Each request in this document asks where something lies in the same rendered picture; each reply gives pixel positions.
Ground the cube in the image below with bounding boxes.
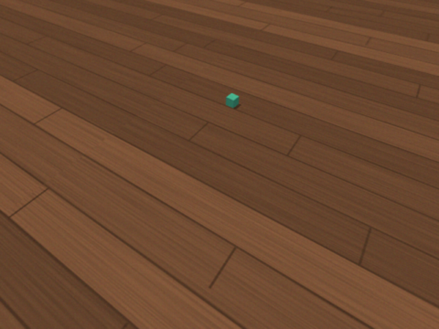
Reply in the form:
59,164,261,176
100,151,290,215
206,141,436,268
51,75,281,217
226,93,239,108

